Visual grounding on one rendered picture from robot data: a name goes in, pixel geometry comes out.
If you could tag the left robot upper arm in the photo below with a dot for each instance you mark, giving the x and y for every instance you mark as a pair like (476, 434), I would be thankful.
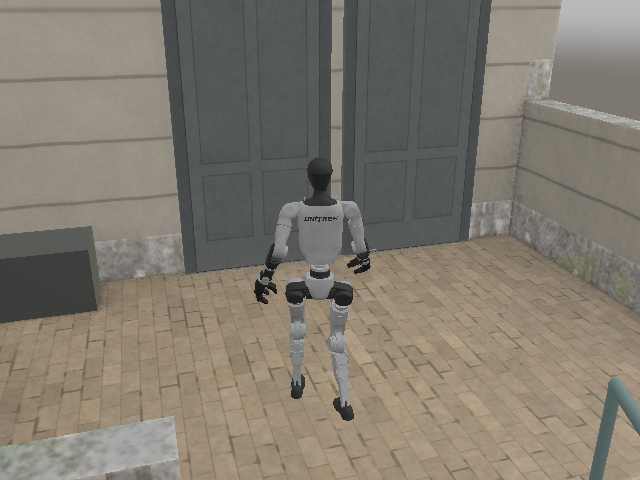
(288, 212)

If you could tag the right robot upper arm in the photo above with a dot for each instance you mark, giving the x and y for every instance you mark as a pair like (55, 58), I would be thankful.
(352, 212)

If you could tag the right robot hand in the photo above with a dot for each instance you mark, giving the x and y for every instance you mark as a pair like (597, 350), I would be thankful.
(355, 262)

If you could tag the robot left thigh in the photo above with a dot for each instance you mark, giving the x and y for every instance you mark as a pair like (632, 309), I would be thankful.
(296, 299)

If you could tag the robot left shin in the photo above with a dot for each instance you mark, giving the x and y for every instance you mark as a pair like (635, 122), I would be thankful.
(296, 355)

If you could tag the right robot forearm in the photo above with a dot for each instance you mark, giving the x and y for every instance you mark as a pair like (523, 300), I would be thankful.
(364, 258)

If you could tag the left robot hand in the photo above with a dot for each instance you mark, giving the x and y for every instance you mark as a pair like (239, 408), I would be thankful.
(260, 289)

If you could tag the left robot forearm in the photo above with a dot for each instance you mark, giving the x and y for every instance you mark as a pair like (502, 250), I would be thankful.
(269, 267)

